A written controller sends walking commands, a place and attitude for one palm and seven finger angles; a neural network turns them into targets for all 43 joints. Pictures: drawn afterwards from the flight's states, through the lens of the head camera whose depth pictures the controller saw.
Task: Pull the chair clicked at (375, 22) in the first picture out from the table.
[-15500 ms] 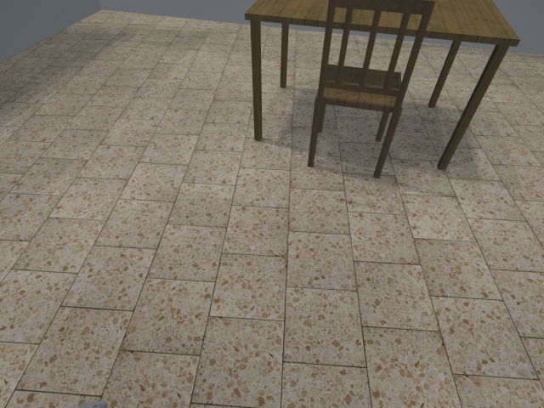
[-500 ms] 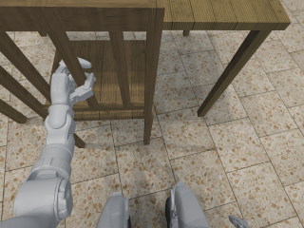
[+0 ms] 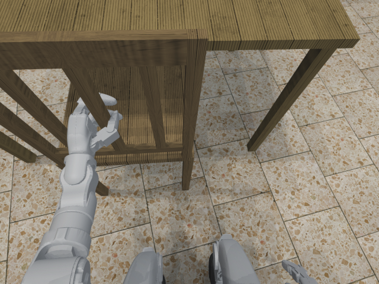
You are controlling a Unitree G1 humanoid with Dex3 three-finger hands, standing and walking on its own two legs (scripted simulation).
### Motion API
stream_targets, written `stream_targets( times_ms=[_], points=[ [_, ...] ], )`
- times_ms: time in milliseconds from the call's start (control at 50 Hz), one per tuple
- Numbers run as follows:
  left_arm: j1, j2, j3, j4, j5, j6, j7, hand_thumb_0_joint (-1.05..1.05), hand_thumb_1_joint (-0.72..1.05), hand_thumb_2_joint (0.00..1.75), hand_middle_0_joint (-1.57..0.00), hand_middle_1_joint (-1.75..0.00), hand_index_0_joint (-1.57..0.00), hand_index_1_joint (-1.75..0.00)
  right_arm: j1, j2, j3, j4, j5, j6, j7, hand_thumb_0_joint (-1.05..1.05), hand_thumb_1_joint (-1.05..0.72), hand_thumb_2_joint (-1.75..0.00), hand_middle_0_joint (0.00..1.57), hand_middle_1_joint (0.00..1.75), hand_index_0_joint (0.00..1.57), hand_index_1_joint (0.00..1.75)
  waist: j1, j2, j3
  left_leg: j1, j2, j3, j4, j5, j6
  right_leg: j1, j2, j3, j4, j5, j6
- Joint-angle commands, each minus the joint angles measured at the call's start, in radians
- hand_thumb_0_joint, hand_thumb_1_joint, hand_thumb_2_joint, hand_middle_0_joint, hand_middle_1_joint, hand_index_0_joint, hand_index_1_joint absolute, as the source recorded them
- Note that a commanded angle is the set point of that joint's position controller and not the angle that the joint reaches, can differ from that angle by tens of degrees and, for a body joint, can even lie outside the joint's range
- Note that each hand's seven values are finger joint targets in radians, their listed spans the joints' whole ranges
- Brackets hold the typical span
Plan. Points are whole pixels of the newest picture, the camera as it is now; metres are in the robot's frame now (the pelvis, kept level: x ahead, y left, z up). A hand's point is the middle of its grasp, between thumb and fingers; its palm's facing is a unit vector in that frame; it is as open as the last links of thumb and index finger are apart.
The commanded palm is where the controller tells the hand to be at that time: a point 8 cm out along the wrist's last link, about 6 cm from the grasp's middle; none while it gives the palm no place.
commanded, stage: hook a spindle and tug to test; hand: left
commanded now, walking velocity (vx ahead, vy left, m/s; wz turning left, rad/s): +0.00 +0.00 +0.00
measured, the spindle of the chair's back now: (103, 117) +0.45 +0.17 +0.02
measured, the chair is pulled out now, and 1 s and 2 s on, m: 0.02 0.11 0.19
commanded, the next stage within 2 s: step backward, pulling the chair out in 0.12 s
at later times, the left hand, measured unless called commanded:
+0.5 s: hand (112, 140) +0.39 +0.14 +0.03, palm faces +0.08 -0.99 -0.09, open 5.5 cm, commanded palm +0.37 +0.19 +0.02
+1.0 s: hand (120, 171) +0.33 +0.12 +0.03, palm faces +0.01 -0.99 -0.14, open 5.5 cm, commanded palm +0.31 +0.17 +0.03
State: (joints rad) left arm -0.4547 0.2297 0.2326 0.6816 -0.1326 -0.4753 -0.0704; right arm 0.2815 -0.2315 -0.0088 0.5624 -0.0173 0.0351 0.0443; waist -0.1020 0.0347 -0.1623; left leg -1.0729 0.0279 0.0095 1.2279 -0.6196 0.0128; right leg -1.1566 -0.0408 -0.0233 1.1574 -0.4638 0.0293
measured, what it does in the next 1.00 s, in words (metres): rises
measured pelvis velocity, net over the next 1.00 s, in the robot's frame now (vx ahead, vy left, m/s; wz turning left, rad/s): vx -0.03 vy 0.00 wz -0.04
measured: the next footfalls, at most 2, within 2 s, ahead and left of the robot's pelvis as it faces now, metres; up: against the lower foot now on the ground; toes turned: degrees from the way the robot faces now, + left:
none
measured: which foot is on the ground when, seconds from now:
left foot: down 0.00-1.00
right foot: down 0.00-1.00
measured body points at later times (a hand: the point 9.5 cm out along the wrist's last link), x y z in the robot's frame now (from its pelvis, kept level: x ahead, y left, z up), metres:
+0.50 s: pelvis +0.01 +0.01 +0.08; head +0.12 +0.02 +0.52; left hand +0.38 +0.20 +0.04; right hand +0.12 -0.24 -0.04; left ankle -0.03 +0.11 -0.63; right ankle +0.04 -0.14 -0.63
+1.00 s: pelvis -0.03 +0.00 +0.09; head +0.06 +0.00 +0.53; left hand +0.32 +0.18 +0.04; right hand +0.04 -0.25 -0.04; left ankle -0.03 +0.11 -0.63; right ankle +0.04 -0.14 -0.63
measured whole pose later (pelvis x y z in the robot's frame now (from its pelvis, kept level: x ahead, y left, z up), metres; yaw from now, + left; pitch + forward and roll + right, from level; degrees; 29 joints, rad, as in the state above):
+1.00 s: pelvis -0.03 +0.00 +0.09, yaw -2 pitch +8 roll +0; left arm -0.40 0.17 0.07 0.94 -0.07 -0.24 0.08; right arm 0.24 -0.20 0.01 0.65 0.03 0.11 -0.11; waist -0.07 0.00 0.07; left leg -0.43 0.01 0.08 0.61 -0.31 0.02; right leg -0.53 -0.05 0.00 0.55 -0.15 0.03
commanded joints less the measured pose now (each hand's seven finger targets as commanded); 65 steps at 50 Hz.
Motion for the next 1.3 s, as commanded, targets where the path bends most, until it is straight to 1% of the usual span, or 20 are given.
stream_targets(
  times_ms=[0, 60, 160, 200, 220, 240, 280, 300, 340, 360, 420, 520, 600, 720, 900, 980, 1080, 1140, 1220, 1280],
  points=[
    [-0.121, 0.095, -0.027, -0.256, 0.014, -0.084, -0.026, 0.0, 0.9, 0.9, -0.5, -1.45, -0.5, -1.45, 0.094, -0.15, -0.06, -0.082, 0.0, -0.042, -0.008, 0.0, -0.9, -0.9, 0.2, 0.3, 0.2, 0.3, 0.009, 0.031, -0.475, 0.242, -0.016, -0.017, -0.138, 0.64, -0.018, 0.404, 0.039, -0.023, -0.058, 0.461, -0.055],
    [-0.043, 0.095, -0.015, -0.276, 0.005, -0.086, -0.028, 0.0, 0.9, 0.9, -0.5, -1.45, -0.5, -1.45, 0.088, -0.146, -0.062, -0.086, 0.002, -0.05, -0.009, 0.0, -0.9, -0.9, 0.2, 0.3, 0.2, 0.3, 0.022, 0.007, -0.47, 0.228, -0.017, -0.013, -0.139, 0.652, -0.018, 0.433, 0.036, -0.02, -0.058, 0.49, -0.055],
    [-0.054, 0.093, -0.015, -0.301, 0.003, -0.09, -0.027, 0.0, 0.9, 0.9, -0.5, -1.45, -0.5, -1.45, 0.077, -0.144, -0.064, -0.079, 0.0, -0.062, -0.016, 0.0, -0.9, -0.9, 0.2, 0.3, 0.2, 0.3, 0.017, 0.008, -0.461, 0.231, -0.017, -0.019, -0.13, 0.655, -0.021, 0.414, 0.033, -0.023, -0.047, 0.483, -0.055],
    [-0.137, 0.057, -0.063, -0.32, 0.008, -0.09, -0.026, 0.0, 0.9, 0.9, -0.5, -1.45, -0.5, -1.45, 0.07, -0.14, -0.062, -0.072, -0.002, -0.065, -0.019, 0.0, -0.9, -0.9, 0.2, 0.3, 0.2, 0.3, -0.006, 0.046, -0.463, 0.25, -0.02, -0.018, -0.118, 0.652, -0.02, 0.38, 0.03, -0.022, -0.046, 0.473, -0.052],
    [-0.325, 0.338, -0.008, -0.495, 0.109, 0.02, 0.064, 0.0, 0.9, 0.9, -0.5, -1.45, -0.5, -1.45, 0.088, -0.131, -0.064, -0.135, 0.046, 0.005, -0.058, 0.0, -0.9, -0.9, 0.2, 0.3, 0.2, 0.3, 0.038, 0.078, -0.65, 0.53, -0.016, 0.012, -0.319, 0.551, -0.004, 0.768, -0.037, 0.076, -0.26, 0.53, -0.07],
    [-0.32, 0.257, -0.048, -0.491, 0.107, 0.085, 0.102, 0.0, 0.9, 0.9, -0.5, -1.45, -0.5, -1.45, 0.101, -0.118, -0.071, -0.156, 0.054, 0.02, -0.095, 0.0, -0.9, -0.9, 0.2, 0.3, 0.2, 0.3, 0.008, 0.078, -0.586, 0.563, -0.027, 0.017, -0.368, 0.549, 0.003, 0.813, -0.039, 0.065, -0.306, 0.634, -0.066],
    [-0.186, 0.167, -0.101, -0.344, 0.11, 0.187, 0.139, 0.0, 0.9, 0.9, -0.5, -1.45, -0.5, -1.45, 0.059, -0.11, -0.048, -0.139, 0.06, 0.042, -0.131, 0.0, -0.9, -0.9, 0.2, 0.3, 0.2, 0.3, 0.008, 0.05, -0.494, 0.569, 0.001, -0.025, -0.435, 0.582, -0.003, 0.767, -0.047, 0.046, -0.335, 0.653, -0.06],
    [-0.124, 0.133, -0.124, -0.246, 0.119, 0.225, 0.15, 0.0, 0.9, 0.9, -0.5, -1.45, -0.5, -1.45, 0.063, -0.11, -0.043, -0.118, 0.061, 0.055, -0.143, 0.0, -0.9, -0.9, 0.2, 0.3, 0.2, 0.3, 0.004, 0.012, -0.417, 0.561, 0.016, -0.027, -0.457, 0.604, 0.001, 0.77, -0.05, 0.04, -0.356, 0.677, -0.053],
    [-0.147, 0.111, -0.151, -0.139, 0.116, 0.256, 0.161, 0.0, 0.9, 0.9, -0.5, -1.45, -0.5, -1.45, 0.065, -0.121, -0.037, -0.083, 0.061, 0.071, -0.156, 0.0, -0.9, -0.9, 0.2, 0.3, 0.2, 0.3, -0.001, -0.062, -0.33, 0.57, 0.046, -0.035, -0.515, 0.619, 0.002, 0.803, -0.072, 0.036, -0.408, 0.712, -0.04],
    [-0.177, 0.112, -0.156, -0.095, 0.119, 0.26, 0.167, 0.0, 0.9, 0.9, -0.5, -1.45, -0.5, -1.45, 0.065, -0.125, -0.034, -0.07, 0.062, 0.073, -0.16, 0.0, -0.9, -0.9, 0.2, 0.3, 0.2, 0.3, -0.001, -0.055, -0.294, 0.582, 0.055, -0.033, -0.537, 0.642, 0.001, 0.815, -0.078, 0.039, -0.427, 0.735, -0.036],
    [-0.25, 0.117, -0.163, -0.011, 0.126, 0.239, 0.172, 0.0, 0.9, 0.9, -0.5, -1.45, -0.5, -1.45, 0.074, -0.127, -0.035, -0.042, 0.054, 0.071, -0.167, 0.0, -0.9, -0.9, 0.2, 0.3, 0.2, 0.3, 0.01, 0.058, -0.288, 0.692, 0.084, -0.034, -0.584, 0.843, -0.012, 0.848, -0.091, 0.043, -0.463, 0.844, -0.036],
    [-0.233, 0.092, -0.182, 0.075, 0.129, 0.217, 0.157, 0.0, 0.9, 0.9, -0.5, -1.45, -0.5, -1.45, 0.063, -0.131, -0.041, -0.039, 0.046, 0.073, -0.158, 0.0, -0.9, -0.9, 0.2, 0.3, 0.2, 0.3, 0.028, 0.141, -0.258, 0.791, 0.122, -0.061, -0.626, 0.976, -0.029, 0.857, -0.07, 0.035, -0.517, 0.744, -0.042],
    [-0.207, 0.088, -0.183, 0.068, 0.131, 0.204, 0.149, 0.0, 0.9, 0.9, -0.5, -1.45, -0.5, -1.45, 0.05, -0.134, -0.046, -0.039, 0.039, 0.07, -0.155, 0.0, -0.9, -0.9, 0.2, 0.3, 0.2, 0.3, 0.035, 0.124, -0.248, 0.83, 0.139, -0.067, -0.654, 1.007, -0.033, 0.875, -0.057, 0.033, -0.54, 0.736, -0.044],
    [-0.148, 0.09, -0.184, 0.034, 0.126, 0.193, 0.152, 0.0, 0.9, 0.9, -0.5, -1.45, -0.5, -1.45, 0.031, -0.136, -0.047, -0.039, 0.039, 0.071, -0.159, 0.0, -0.9, -0.9, 0.2, 0.3, 0.2, 0.3, 0.038, 0.079, -0.251, 0.825, 0.14, -0.049, -0.673, 0.946, -0.042, 0.926, -0.08, 0.048, -0.558, 0.815, -0.054],
    [-0.187, 0.099, -0.184, 0.057, 0.125, 0.184, 0.167, 0.0, 0.9, 0.9, -0.5, -1.45, -0.5, -1.45, 0.016, -0.135, -0.043, -0.005, 0.045, 0.049, -0.168, 0.0, -0.9, -0.9, 0.2, 0.3, 0.2, 0.3, 0.041, 0.082, -0.237, 0.812, 0.143, -0.045, -0.708, 0.816, -0.026, 0.907, -0.07, 0.047, -0.557, 0.704, -0.044],
    [-0.211, 0.113, -0.178, 0.082, 0.121, 0.178, 0.173, 0.0, 0.9, 0.9, -0.5, -1.45, -0.5, -1.45, 0.007, -0.136, -0.043, 0.012, 0.048, 0.029, -0.173, 0.0, -0.9, -0.9, 0.2, 0.3, 0.2, 0.3, 0.047, 0.065, -0.217, 0.762, 0.135, -0.038, -0.714, 0.678, -0.018, 0.91, -0.08, 0.059, -0.564, 0.638, -0.045],
    [-0.244, 0.118, -0.186, 0.121, 0.114, 0.171, 0.186, 0.0, 0.9, 0.9, -0.5, -1.45, -0.5, -1.45, 0.005, -0.139, -0.041, 0.035, 0.06, -0.003, -0.176, 0.0, -0.9, -0.9, 0.2, 0.3, 0.2, 0.3, 0.048, -0.008, -0.184, 0.718, 0.089, -0.028, -0.69, 0.458, -0.015, 0.879, -0.117, 0.101, -0.628, 0.475, -0.056],
    [-0.257, 0.108, -0.202, 0.15, 0.113, 0.164, 0.193, 0.0, 0.9, 0.9, -0.5, -1.45, -0.5, -1.45, 0.004, -0.134, -0.038, 0.051, 0.064, -0.026, -0.173, 0.0, -0.9, -0.9, 0.2, 0.3, 0.2, 0.3, 0.05, -0.044, -0.156, 0.726, 0.06, -0.024, -0.676, 0.342, -0.01, 0.83, -0.142, 0.135, -0.713, 0.297, -0.058],
    [-0.278, 0.102, -0.216, 0.173, 0.114, 0.157, 0.201, 0.0, 0.9, 0.9, -0.5, -1.45, -0.5, -1.45, 0.008, -0.141, -0.039, 0.07, 0.071, -0.055, -0.17, 0.0, -0.9, -0.9, 0.2, 0.3, 0.2, 0.3, 0.052, -0.079, -0.132, 0.748, 0.038, -0.021, -0.671, 0.261, -0.007, 0.798, -0.166, 0.16, -0.798, 0.158, -0.062],
    [-0.281, 0.106, -0.218, 0.183, 0.115, 0.158, 0.208, 0.0, 0.9, 0.9, -0.5, -1.45, -0.5, -1.45, 0.005, -0.155, -0.038, 0.077, 0.073, -0.071, -0.172, 0.0, -0.9, -0.9, 0.2, 0.3, 0.2, 0.3, 0.057, -0.075, -0.117, 0.751, 0.05, -0.041, -0.707, 0.259, -0.001, 0.793, -0.151, 0.139, -0.805, 0.109, -0.055]
  ],
)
